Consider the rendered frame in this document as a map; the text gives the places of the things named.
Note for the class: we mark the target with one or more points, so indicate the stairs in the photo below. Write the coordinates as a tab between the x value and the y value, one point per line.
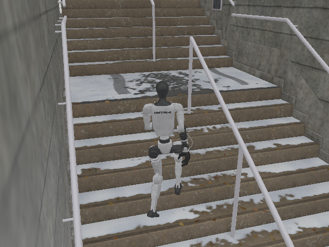
115	175
116	37

